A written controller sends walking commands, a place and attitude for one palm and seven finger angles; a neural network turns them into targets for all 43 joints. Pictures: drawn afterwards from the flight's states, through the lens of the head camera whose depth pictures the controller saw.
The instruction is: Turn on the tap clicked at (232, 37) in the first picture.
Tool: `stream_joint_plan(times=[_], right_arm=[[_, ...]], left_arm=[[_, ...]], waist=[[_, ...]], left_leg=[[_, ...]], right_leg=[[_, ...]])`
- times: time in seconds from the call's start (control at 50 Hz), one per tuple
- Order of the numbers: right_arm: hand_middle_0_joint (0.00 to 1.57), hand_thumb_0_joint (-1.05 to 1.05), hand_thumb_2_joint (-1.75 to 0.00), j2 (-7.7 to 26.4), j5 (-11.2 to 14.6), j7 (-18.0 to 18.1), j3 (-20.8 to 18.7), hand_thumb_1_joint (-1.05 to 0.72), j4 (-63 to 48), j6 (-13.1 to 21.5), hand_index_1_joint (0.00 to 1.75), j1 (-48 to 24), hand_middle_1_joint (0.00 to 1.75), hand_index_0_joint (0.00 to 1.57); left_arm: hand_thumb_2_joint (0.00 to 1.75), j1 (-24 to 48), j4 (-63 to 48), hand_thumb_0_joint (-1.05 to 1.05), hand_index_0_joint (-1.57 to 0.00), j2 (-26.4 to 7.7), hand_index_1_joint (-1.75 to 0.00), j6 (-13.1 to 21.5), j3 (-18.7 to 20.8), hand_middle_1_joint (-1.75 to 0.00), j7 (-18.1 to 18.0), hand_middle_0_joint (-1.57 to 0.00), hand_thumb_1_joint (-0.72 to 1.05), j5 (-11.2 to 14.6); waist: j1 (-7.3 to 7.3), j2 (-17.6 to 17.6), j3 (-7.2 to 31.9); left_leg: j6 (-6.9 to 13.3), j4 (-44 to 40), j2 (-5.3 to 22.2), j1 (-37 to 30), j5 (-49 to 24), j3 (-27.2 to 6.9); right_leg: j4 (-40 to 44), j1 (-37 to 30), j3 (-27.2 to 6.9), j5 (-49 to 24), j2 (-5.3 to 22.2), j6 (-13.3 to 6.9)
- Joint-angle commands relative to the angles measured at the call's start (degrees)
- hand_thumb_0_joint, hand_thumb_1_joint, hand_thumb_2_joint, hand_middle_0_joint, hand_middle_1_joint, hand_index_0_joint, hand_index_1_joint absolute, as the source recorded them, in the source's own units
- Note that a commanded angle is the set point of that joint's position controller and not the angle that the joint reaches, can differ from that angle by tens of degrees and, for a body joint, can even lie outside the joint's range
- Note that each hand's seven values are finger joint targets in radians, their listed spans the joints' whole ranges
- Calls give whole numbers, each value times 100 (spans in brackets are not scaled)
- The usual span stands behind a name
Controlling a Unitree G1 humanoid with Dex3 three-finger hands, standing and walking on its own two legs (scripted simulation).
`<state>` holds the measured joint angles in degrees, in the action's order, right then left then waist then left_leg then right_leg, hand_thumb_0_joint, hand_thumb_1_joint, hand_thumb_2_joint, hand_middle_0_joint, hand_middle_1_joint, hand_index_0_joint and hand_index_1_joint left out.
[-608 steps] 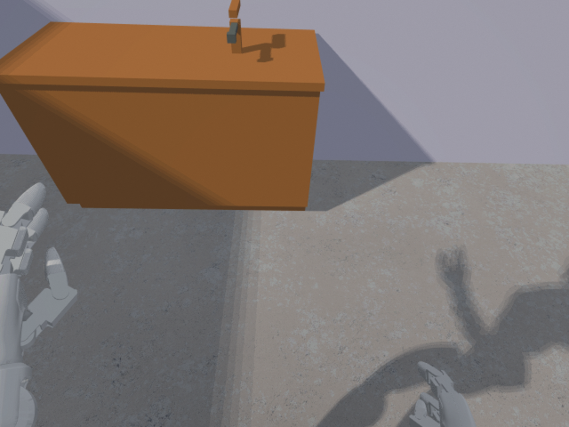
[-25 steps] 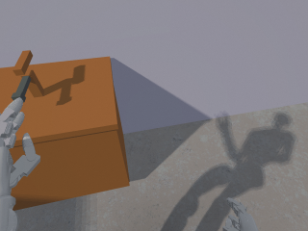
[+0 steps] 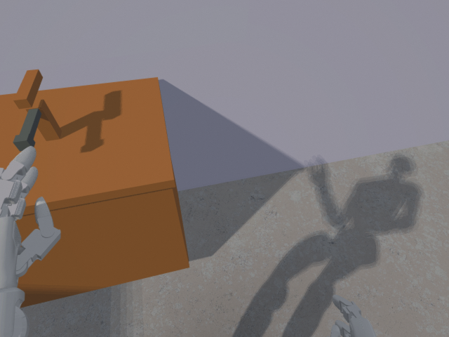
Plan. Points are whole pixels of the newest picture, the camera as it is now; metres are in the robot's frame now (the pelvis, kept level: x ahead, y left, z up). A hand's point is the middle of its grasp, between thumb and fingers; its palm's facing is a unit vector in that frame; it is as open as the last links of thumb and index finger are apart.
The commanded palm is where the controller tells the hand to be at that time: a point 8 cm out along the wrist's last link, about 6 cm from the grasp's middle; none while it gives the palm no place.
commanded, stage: come to a stop and stand still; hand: left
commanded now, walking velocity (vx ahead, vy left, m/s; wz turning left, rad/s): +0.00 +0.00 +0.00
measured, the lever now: (24, 142) +0.48 +0.49 +0.05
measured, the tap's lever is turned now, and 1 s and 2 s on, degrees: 0 0 0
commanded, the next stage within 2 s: look again from close up in 0.40 s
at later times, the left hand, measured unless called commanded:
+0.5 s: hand (55, 220) +0.23 +0.25 +0.15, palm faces +0.39 -0.84 -0.36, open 7.4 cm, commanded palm +0.18 +0.29 +0.18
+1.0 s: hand (29, 199) +0.25 +0.29 +0.17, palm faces +0.41 -0.85 -0.33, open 7.4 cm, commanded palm +0.20 +0.32 +0.18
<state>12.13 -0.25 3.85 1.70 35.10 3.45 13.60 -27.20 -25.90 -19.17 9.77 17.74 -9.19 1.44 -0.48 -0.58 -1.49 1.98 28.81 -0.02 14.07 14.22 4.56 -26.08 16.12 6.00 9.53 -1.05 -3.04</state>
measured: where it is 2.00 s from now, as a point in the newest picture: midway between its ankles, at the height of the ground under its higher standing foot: outside the picture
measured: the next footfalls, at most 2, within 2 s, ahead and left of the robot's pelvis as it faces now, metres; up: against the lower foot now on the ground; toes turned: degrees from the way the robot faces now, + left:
left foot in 1.82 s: +0.15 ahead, +0.35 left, +0.00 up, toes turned -4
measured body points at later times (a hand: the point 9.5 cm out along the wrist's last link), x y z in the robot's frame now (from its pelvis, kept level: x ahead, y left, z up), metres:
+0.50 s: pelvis +0.02 +0.01 +0.00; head +0.03 +0.01 +0.45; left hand +0.20 +0.29 +0.17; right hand +0.19 -0.22 -0.08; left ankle +0.02 +0.09 -0.74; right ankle +0.05 -0.08 -0.74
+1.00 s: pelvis +0.03 +0.04 +0.00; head +0.05 +0.06 +0.45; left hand +0.23 +0.33 +0.18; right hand +0.20 -0.18 -0.07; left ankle +0.02 +0.09 -0.74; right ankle +0.05 -0.08 -0.74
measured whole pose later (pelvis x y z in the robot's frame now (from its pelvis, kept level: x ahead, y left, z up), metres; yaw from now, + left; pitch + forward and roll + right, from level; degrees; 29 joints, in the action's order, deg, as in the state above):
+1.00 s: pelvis +0.03 +0.04 +0.00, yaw -1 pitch -1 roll -1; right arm 12.0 -0.5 0.3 1.6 33.0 8.9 13.6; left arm -21.5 -24.8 -19.9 14.4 21.1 -6.3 2.7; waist -2.2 1.6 -2.9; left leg 4.9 29.2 -1.9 11.4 17.6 6.2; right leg -27.1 14.1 4.0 12.3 0.6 0.0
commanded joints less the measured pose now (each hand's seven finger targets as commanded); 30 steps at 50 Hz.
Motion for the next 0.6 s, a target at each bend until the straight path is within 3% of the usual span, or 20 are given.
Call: stream_joint_plan(times=[0.0,0.06,0.2,0.46,0.48,0.5,0.52,0.54,0.58], right_arm=[[20,0,-90,609,22,72,-254,-90,-892,297,30,-559,30,20],[20,0,-90,612,21,95,-247,-90,-909,285,30,-577,30,20],[20,0,-90,603,48,86,-257,-90,-969,255,30,-566,30,20],[20,0,-90,588,30,99,-235,-90,-995,204,30,-590,30,20],[20,0,-90,739,-207,-3,-453,-90,-810,619,30,390,30,20],[20,0,-90,171,-33,-50,-239,-90,-591,593,30,-236,30,20],[20,0,-90,435,160,-157,-397,-90,-1012,684,30,-424,30,20],[20,0,-90,460,144,-186,-351,-90,-1144,734,30,-309,30,20],[20,0,-90,585,172,-375,-361,-90,-1157,762,30,-416,30,20]], left_arm=[[90,410,-1263,0,-20,-1006,-30,390,638,-30,-94,-20,90,17],[90,336,-1219,0,-20,-1010,-30,421,685,-30,-94,-20,90,20],[90,271,-1221,0,-20,-957,-30,404,627,-30,-65,-20,90,61],[90,321,-1224,0,-20,-1005,-30,384,673,-30,-81,-20,90,72],[90,6568,-2527,0,-20,-5640,-30,901,4054,-30,-33,-20,90,-853],[90,3359,919,0,-20,-2282,-30,644,1876,-30,293,-20,90,-192],[90,2546,839,0,-20,-1340,-30,567,1256,-30,389,-20,90,2],[90,2241,274,0,-20,-1024,-30,772,749,-30,449,-20,90,75],[90,1090,-277,0,-20,-749,-30,818,401,-30,408,-20,90,158]], waist=[[12,-128,647],[-7,-352,656],[9,-208,871],[17,-235,766],[-59,718,-421],[-63,593,964],[-177,-706,1107],[-159,-1020,1156],[-256,-772,890]], left_leg=[[-88,-638,612,406,86,-759],[-68,-856,762,461,-223,-917],[-124,-648,792,348,-903,-802],[-118,-699,760,422,-557,-819],[-22,106,528,1004,-530,-304],[-23,124,112,138,-454,-607],[-148,-328,154,-499,-633,-416],[-143,-340,258,-327,-547,-290],[-46,-690,419,30,-333,-512]], right_leg=[[544,-705,-1119,203,780,135],[282,-863,-894,-130,616,187],[92,-1085,-833,-965,628,206],[201,-1000,-910,-687,661,188],[900,48,-1087,-758,494,783],[602,-241,-1292,-552,1045,-76],[363,-374,-1636,-757,852,-174],[376,-693,-1451,-660,817,66],[282,-1055,-1187,-297,681,234]])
